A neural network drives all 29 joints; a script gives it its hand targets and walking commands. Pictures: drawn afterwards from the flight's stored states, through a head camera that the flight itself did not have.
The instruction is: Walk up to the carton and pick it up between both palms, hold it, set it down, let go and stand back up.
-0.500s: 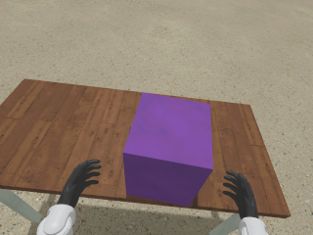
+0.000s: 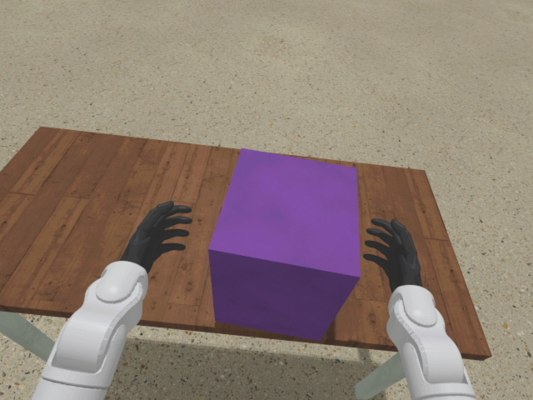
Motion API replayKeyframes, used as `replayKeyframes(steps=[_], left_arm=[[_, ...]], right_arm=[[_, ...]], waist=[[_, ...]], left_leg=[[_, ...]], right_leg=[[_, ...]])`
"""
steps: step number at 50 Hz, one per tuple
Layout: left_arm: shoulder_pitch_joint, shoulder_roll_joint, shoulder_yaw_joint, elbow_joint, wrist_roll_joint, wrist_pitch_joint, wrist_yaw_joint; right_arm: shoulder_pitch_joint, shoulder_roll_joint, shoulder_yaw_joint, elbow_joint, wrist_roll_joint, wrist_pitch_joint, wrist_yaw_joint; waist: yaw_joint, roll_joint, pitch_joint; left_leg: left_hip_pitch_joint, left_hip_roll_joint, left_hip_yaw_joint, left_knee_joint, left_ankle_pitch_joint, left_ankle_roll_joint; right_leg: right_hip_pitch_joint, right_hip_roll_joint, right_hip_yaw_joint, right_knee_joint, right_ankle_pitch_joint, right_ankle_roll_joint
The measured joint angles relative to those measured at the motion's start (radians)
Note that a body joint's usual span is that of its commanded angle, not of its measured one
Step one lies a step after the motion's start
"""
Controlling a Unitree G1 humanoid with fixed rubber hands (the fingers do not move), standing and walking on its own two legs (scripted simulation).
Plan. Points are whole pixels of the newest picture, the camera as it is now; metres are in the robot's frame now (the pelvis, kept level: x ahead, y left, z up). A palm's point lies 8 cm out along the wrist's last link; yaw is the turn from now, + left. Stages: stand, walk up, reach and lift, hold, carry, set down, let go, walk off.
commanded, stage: reach and lift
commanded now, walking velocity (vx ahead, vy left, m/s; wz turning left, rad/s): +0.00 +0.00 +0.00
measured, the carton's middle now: (282, 248) +0.38 -0.02 -0.02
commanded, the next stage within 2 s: none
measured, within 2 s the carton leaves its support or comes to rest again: neither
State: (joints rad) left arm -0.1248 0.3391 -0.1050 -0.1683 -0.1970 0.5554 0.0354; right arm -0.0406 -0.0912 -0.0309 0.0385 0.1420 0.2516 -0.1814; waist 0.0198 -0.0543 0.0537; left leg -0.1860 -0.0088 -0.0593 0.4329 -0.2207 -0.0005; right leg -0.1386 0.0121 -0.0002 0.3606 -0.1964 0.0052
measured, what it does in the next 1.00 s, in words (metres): stands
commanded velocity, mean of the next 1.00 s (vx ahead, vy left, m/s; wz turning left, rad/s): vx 0.00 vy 0.00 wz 0.00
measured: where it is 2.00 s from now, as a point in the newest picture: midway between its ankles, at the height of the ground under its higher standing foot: outside the picture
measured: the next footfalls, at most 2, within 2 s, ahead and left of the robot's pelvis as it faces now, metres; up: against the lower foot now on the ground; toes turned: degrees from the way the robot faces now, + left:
none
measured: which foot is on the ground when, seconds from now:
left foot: down 0.00-1.00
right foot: down 0.00-1.00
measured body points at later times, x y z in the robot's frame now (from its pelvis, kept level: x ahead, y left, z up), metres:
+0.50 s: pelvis -0.01 +0.00 +0.00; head +0.01 +0.03 +0.45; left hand +0.37 +0.17 +0.13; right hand +0.36 -0.18 +0.13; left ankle +0.01 +0.11 -0.74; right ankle +0.00 -0.13 -0.74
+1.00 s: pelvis -0.01 +0.00 +0.00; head +0.00 +0.03 +0.45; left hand +0.38 +0.19 +0.06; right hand +0.35 -0.21 +0.07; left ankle +0.01 +0.11 -0.74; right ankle +0.00 -0.13 -0.74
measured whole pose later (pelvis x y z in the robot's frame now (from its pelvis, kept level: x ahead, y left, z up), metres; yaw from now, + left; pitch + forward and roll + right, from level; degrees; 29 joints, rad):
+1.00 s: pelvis -0.01 +0.00 +0.00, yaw +0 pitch -3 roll -1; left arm -0.57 0.33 -0.08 0.63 -0.20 0.34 0.03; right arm -0.50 -0.14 -0.12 0.62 0.17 0.18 -0.18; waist -0.04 -0.05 0.07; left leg -0.19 -0.01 -0.06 0.43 -0.20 0.00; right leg -0.14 0.01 0.00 0.36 -0.18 0.01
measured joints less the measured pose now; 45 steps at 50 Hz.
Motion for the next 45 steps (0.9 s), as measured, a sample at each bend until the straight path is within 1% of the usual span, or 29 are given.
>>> replayKeyframes(steps=[5, 11, 15, 17, 21, 26, 30, 33, 39, 43, 45], left_arm=[[-0.084, 0.000, 0.006, 0.027, 0.000, 0.046, 0.000], [-0.190, 0.000, 0.011, 0.086, 0.000, 0.071, 0.006], [-0.243, 0.000, 0.019, 0.100, 0.000, 0.086, 0.015], [-0.281, 0.000, 0.019, 0.137, 0.000, 0.093, 0.015], [-0.377, 0.000, 0.021, 0.246, 0.000, 0.111, 0.015], [-0.433, 0.000, 0.022, 0.293, 0.000, 0.112, 0.015], [-0.512, 0.000, 0.022, 0.389, 0.000, 0.111, 0.018], [-0.562, 0.000, 0.022, 0.450, 0.000, 0.100, 0.020], [-0.610, 0.000, 0.025, 0.576, 0.000, 0.047, 0.018], [-0.599, 0.000, 0.026, 0.690, 0.000, -0.016, 0.008], [-0.552, 0.000, 0.026, 0.699, 0.000, -0.057, 0.004]], right_arm=[[-0.071, 0.000, -0.014, 0.000, 0.001, 0.047, -0.016], [-0.160, -0.003, -0.043, 0.000, 0.004, 0.078, -0.018], [-0.219, -0.016, -0.047, 0.002, 0.013, 0.086, -0.018], [-0.262, -0.025, -0.048, 0.031, 0.014, 0.097, -0.018], [-0.367, -0.044, -0.050, 0.132, 0.018, 0.136, -0.017], [-0.414, -0.045, -0.055, 0.169, 0.028, 0.153, -0.017], [-0.459, -0.045, -0.081, 0.231, 0.028, 0.153, -0.017], [-0.500, -0.046, -0.085, 0.271, 0.028, 0.151, -0.016], [-0.563, -0.047, -0.085, 0.376, 0.028, 0.112, -0.016], [-0.578, -0.047, -0.085, 0.480, 0.028, 0.080, -0.011], [-0.545, -0.047, -0.086, 0.489, 0.028, 0.046, -0.010]], waist=[[0.000, 0.000, 0.035], [-0.001, 0.000, 0.042], [-0.004, 0.000, 0.030], [-0.007, 0.000, 0.024], [-0.019, 0.000, 0.032], [-0.038, 0.000, 0.040], [-0.043, 0.000, 0.036], [-0.050, 0.000, 0.030], [-0.057, 0.000, 0.010], [-0.057, 0.000, 0.009], [-0.057, 0.000, 0.011]], left_leg=[[0.000, 0.000, 0.000, 0.000, 0.008, 0.000], [0.000, 0.000, 0.000, 0.000, 0.012, 0.000], [0.000, 0.000, 0.000, 0.000, 0.012, 0.000], [0.000, 0.000, 0.000, 0.000, 0.013, 0.000], [0.000, 0.000, 0.000, 0.000, 0.017, 0.000], [0.000, 0.000, 0.000, -0.001, 0.019, 0.000], [0.000, 0.000, 0.000, -0.001, 0.019, 0.000], [0.000, 0.000, 0.000, -0.001, 0.019, 0.000], [0.000, 0.000, 0.000, -0.001, 0.019, 0.000], [0.001, 0.000, 0.000, -0.001, 0.020, 0.000], [0.001, 0.000, 0.000, -0.001, 0.020, 0.000]], right_leg=[[0.000, 0.000, 0.000, 0.000, 0.008, 0.001], [0.000, 0.000, 0.000, 0.000, 0.012, 0.001], [0.000, 0.000, 0.000, 0.000, 0.012, 0.001], [0.000, 0.000, 0.000, 0.000, 0.013, 0.001], [0.000, 0.000, 0.000, 0.000, 0.017, 0.001], [0.000, 0.000, 0.000, 0.000, 0.019, 0.001], [0.000, 0.000, 0.000, 0.000, 0.019, 0.001], [0.000, 0.000, 0.000, 0.000, 0.019, 0.001], [0.000, 0.000, 0.000, 0.000, 0.019, 0.001], [0.000, 0.000, 0.000, 0.000, 0.020, 0.001], [0.001, 0.000, 0.000, 0.000, 0.020, 0.001]])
